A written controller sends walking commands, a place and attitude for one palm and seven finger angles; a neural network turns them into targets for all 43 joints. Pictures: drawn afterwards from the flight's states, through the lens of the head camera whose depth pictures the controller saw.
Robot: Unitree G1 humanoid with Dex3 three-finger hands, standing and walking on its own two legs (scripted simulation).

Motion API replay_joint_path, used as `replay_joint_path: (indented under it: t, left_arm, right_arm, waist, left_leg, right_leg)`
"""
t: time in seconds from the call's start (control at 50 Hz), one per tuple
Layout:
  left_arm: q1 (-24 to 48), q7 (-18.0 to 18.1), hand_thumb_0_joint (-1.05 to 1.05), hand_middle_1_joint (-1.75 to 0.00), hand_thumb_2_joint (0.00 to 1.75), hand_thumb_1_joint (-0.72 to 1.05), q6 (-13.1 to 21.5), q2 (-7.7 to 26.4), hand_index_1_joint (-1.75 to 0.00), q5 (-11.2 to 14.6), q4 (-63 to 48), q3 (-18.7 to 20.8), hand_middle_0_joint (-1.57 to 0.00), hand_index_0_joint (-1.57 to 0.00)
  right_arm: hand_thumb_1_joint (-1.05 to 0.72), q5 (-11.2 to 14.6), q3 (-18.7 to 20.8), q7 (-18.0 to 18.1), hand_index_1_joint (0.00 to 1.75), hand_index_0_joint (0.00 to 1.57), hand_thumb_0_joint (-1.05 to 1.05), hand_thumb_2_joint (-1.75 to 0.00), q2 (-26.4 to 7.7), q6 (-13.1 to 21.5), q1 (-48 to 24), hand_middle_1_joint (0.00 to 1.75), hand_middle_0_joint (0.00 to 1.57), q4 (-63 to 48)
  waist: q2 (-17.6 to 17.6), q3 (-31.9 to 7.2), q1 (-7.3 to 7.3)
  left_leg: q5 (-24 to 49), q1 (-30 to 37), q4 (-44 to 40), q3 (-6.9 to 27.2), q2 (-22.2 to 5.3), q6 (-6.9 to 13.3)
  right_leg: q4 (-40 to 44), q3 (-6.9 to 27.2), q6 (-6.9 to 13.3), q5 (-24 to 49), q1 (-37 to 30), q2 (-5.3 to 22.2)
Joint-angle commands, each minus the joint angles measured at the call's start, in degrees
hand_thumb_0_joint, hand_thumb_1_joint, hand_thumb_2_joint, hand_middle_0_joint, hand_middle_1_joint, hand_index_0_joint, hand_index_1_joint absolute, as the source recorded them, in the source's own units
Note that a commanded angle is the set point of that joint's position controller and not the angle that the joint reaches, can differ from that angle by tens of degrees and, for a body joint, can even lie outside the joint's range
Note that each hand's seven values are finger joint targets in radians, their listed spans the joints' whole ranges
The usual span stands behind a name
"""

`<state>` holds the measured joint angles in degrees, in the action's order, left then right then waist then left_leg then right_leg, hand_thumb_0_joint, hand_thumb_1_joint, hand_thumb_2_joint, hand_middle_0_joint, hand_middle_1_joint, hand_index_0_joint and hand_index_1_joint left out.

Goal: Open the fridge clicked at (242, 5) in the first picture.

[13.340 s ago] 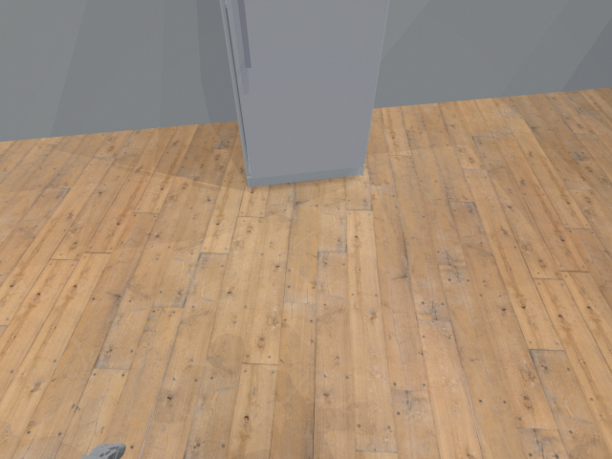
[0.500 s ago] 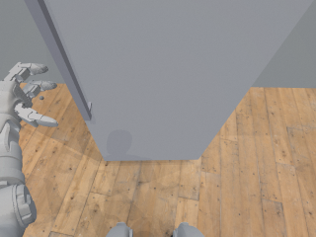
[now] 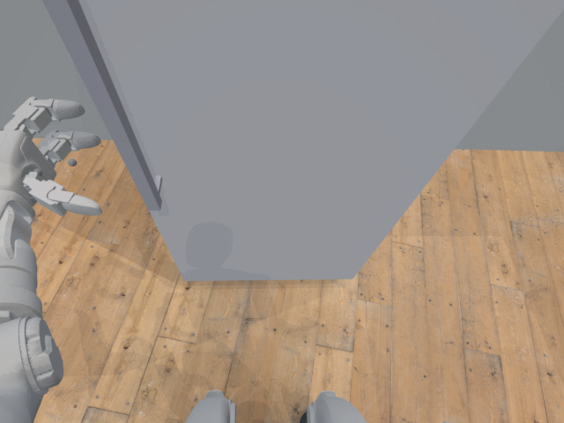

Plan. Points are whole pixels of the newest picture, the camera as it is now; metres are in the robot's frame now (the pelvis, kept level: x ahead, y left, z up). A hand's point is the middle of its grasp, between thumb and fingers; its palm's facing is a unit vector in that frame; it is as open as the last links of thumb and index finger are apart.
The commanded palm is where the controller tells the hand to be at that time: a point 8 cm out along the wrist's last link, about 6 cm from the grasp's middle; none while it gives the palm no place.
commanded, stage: feel for the door with the fingertips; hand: left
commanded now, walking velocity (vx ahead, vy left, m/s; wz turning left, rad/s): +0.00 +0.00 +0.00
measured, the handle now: (117, 102) +0.49 +0.21 +0.14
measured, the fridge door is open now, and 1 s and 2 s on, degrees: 0 0 0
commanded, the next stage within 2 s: slide the fingers in behind the handle in 0.94 s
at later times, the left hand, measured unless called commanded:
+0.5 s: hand (104, 162) +0.44 +0.23 +0.08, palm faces -0.01 -1.00 +0.01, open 14.0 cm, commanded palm +0.41 +0.28 +0.09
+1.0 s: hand (98, 157) +0.44 +0.24 +0.09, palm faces +0.01 -1.00 +0.00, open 13.8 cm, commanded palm +0.43 +0.28 +0.09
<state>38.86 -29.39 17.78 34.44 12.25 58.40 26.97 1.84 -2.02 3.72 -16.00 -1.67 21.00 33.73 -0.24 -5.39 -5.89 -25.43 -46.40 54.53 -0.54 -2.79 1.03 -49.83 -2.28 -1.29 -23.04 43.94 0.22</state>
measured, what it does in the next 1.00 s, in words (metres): stands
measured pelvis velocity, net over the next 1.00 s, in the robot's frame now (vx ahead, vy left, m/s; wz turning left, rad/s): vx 0.00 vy -0.01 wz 0.01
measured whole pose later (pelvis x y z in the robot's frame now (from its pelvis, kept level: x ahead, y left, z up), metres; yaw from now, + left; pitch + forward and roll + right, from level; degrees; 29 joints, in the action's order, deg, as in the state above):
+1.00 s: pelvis +0.00 -0.01 +0.00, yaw +1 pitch +16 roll -3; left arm 40.9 -24.3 19.0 31.5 11.0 60.0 24.2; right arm 1.8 -1.6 3.6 -16.0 -2.3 21.4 35.5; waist -0.5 -5.3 -6.2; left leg -24.8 -45.5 53.8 0.1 -2.9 0.3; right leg -49.9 -2.8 -0.6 -23.1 43.2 0.0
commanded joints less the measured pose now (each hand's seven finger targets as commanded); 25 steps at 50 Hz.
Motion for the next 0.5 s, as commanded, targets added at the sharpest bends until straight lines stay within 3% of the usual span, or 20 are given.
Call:
replay_joint_path:
  t: [0.0,0.02,0.08,0.12,0.14,0.16,0.18,0.22,0.26,0.3,0.32,0.34,0.4,0.44,0.46,0.48]
  left_arm:
    - [18.4,0.8,0.0,-1.2,0.3,-0.5,3.0,15.9,-1.2,1.4,-14.8,2.1,-0.3,-0.3]
    - [18.4,1.1,0.0,-1.2,0.3,-0.5,2.7,14.9,-1.2,1.5,-14.8,1.6,-0.3,-0.3]
    - [16.8,1.8,0.0,-1.2,0.3,-0.5,2.7,17.5,-1.2,1.8,-14.4,4.4,-0.3,-0.3]
    - [17.7,2.0,0.0,-1.2,0.3,-0.5,2.6,14.9,-1.2,1.6,-14.2,2.2,-0.3,-0.3]
    - [18.3,2.3,0.0,-1.2,0.3,-0.5,3.0,15.1,-1.2,1.6,-15.1,2.2,-0.3,-0.3]
    - [19.5,2.3,0.0,-1.2,0.3,-0.5,3.2,13.7,-1.2,1.4,-16.4,0.9,-0.3,-0.3]
    - [17.7,2.5,0.0,-1.2,0.3,-0.5,3.2,12.8,-1.2,1.6,-17.0,0.6,-0.3,-0.3]
    - [18.6,3.0,0.0,-1.2,0.3,-0.5,3.1,11.5,-1.2,1.8,-15.9,-0.3,-0.3,-0.3]
    - [19.1,3.5,0.0,-1.2,0.3,-0.5,3.2,12.1,-1.2,1.7,-16.5,0.2,-0.3,-0.3]
    - [17.4,4.2,0.0,-1.2,0.3,-0.5,2.6,10.6,-1.2,1.5,-15.6,-0.6,-0.3,-0.3]
    - [17.9,4.6,0.0,-1.2,0.3,-0.5,2.5,11.4,-1.2,1.4,-15.4,0.2,-0.3,-0.3]
    - [19.5,5.1,0.0,-1.2,0.3,-0.5,2.9,12.0,-1.2,1.1,-16.6,0.1,-0.3,-0.3]
    - [17.0,6.4,0.0,-1.2,0.3,-0.5,3.3,8.6,-1.2,1.0,-20.4,-1.5,-0.3,-0.3]
    - [16.8,7.1,0.0,-1.2,0.3,-0.5,3.2,7.4,-1.2,1.5,-20.7,-2.2,-0.3,-0.3]
    - [17.0,7.5,0.0,-1.2,0.3,-0.5,3.1,8.7,-1.2,1.3,-20.8,-1.1,-0.3,-0.3]
    - [15.9,7.7,0.0,-1.2,0.3,-0.5,2.6,8.0,-1.2,1.2,-19.8,-1.4,-0.3,-0.3]
  right_arm:
    - [-0.9,0.2,4.1,0.2,0.3,0.2,0.0,-0.9,-10.1,1.4,5.6,0.3,0.2,-5.5]
    - [-0.9,0.2,4.2,0.1,0.3,0.2,0.0,-0.9,-10.1,1.4,5.7,0.3,0.2,-5.4]
    - [-0.9,0.1,4.1,0.1,0.3,0.2,0.0,-0.9,-10.2,1.2,5.9,0.3,0.2,-5.6]
    - [-0.9,0.2,4.1,0.0,0.3,0.2,0.0,-0.9,-9.9,1.3,5.6,0.3,0.2,-5.6]
    - [-0.9,0.2,4.2,0.2,0.3,0.2,0.0,-0.9,-10.0,1.3,5.8,0.3,0.2,-5.6]
    - [-0.9,0.2,4.1,0.0,0.3,0.2,0.0,-0.9,-9.7,1.4,5.7,0.3,0.2,-5.5]
    - [-0.9,0.2,4.3,-0.1,0.3,0.2,0.0,-0.9,-9.6,1.4,5.6,0.3,0.2,-5.6]
    - [-0.9,0.3,4.2,-0.1,0.3,0.2,0.0,-0.9,-9.6,1.4,5.2,0.3,0.2,-5.1]
    - [-0.9,0.2,4.2,0.0,0.3,0.2,0.0,-0.9,-9.7,1.4,5.4,0.3,0.2,-5.1]
    - [-0.9,0.2,4.2,-0.1,0.3,0.2,0.0,-0.9,-9.4,1.4,5.1,0.3,0.2,-5.2]
    - [-0.9,0.2,4.2,0.0,0.3,0.2,0.0,-0.9,-9.5,1.4,5.0,0.3,0.2,-5.3]
    - [-0.9,0.1,4.1,0.1,0.3,0.2,0.0,-0.9,-9.6,1.4,5.1,0.3,0.2,-5.1]
    - [-0.9,0.1,4.3,-0.5,0.3,0.2,0.0,-0.9,-8.8,1.7,4.5,0.3,0.2,-5.8]
    - [-0.9,0.1,4.3,-0.5,0.3,0.2,0.0,-0.9,-8.8,1.7,4.7,0.3,0.2,-5.5]
    - [-0.9,0.3,4.4,-0.5,0.3,0.2,0.0,-0.9,-9.0,1.6,4.8,0.3,0.2,-5.3]
    - [-0.9,0.3,4.3,-0.5,0.3,0.2,0.0,-0.9,-8.9,1.5,4.5,0.3,0.2,-5.4]
  waist:
    - [-9.3,-24.8,0.98]
    - [-8.5,-24.0,0.53]
    - [-6.7,-24.1,1.28]
    - [-5.9,-22.1,0.4]
    - [-6.1,-22.2,0.39]
    - [-8.6,-23.3,0.1]
    - [-8.6,-23.9,0.53]
    - [-6.9,-21.5,-0.26]
    - [-7.2,-22.7,0.17]
    - [-6.1,-21.8,0.3]
    - [-5.6,-21.5,0.42]
    - [-6.3,-21.7,0.32]
    - [-9.5,-24.8,1.12]
    - [-6.7,-24.1,0.56]
    - [-5.8,-24.4,0.65]
    - [-6.3,-23.5,0.82]
  left_leg:
    - [26.1,21.7,-7.0,2.6,1.1,0.1]
    - [25.4,21.2,-7.0,2.4,1.1,0.1]
    - [25.4,19.4,-7.2,2.0,1.3,0.3]
    - [23.1,18.3,-7.4,1.8,1.3,0.5]
    - [24.1,18.8,-7.2,1.9,1.3,0.6]
    - [25.1,20.9,-7.3,1.9,1.2,0.3]
    - [25.4,21.6,-7.3,2.0,1.2,0.2]
    - [22.6,20.1,-7.6,2.0,1.1,0.3]
    - [23.6,20.5,-7.6,2.1,1.2,0.3]
    - [23.1,19.7,-7.6,1.9,1.3,0.3]
    - [22.3,18.8,-7.7,1.8,1.3,0.3]
    - [23.3,19.1,-7.5,1.9,1.4,0.4]
    - [27.4,23.3,-7.5,2.1,1.2,-0.2]
    - [28.9,23.0,-7.2,2.3,1.0,0.0]
    - [28.4,22.8,-7.4,2.2,0.9,0.0]
    - [27.4,21.8,-7.6,1.9,1.1,-0.1]
  right_leg:
    - [4.1,-0.8,2.6,18.1,-7.4,-2.8]
    - [4.4,-0.8,2.4,17.9,-7.1,-2.8]
    - [4.3,-0.6,2.4,19.3,-9.9,-2.9]
    - [4.7,-0.6,2.3,18.1,-9.1,-2.8]
    - [4.6,-0.6,2.6,18.5,-9.2,-2.9]
    - [4.6,-0.5,2.5,18.7,-8.4,-3.0]
    - [4.7,-0.6,2.5,18.6,-8.4,-2.9]
    - [5.2,-0.7,2.4,17.0,-7.6,-2.9]
    - [4.9,-0.6,2.5,17.8,-8.4,-2.9]
    - [5.1,-0.7,2.4,17.9,-8.7,-2.7]
    - [5.0,-0.5,2.3,17.8,-9.1,-2.6]
    - [4.7,-0.5,2.6,18.5,-9.3,-2.6]
    - [4.6,-0.6,2.6,19.9,-9.3,-2.6]
    - [4.5,-0.8,2.6,21.1,-9.8,-2.7]
    - [4.7,-0.6,2.3,21.3,-10.1,-2.8]
    - [4.8,-0.6,2.3,21.2,-10.5,-2.6]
